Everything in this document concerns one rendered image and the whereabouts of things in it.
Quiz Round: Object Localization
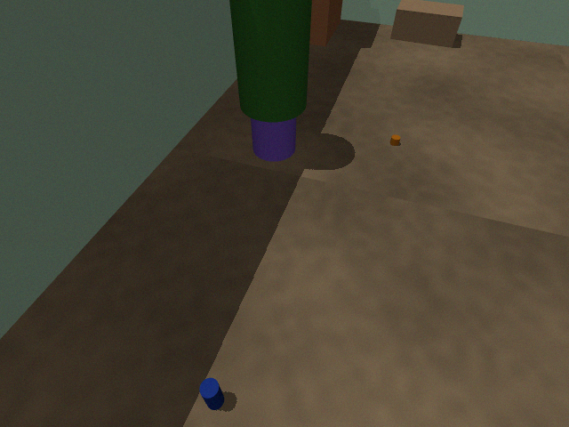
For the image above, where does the potted plant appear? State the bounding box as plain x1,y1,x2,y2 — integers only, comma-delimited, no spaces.
229,0,312,162

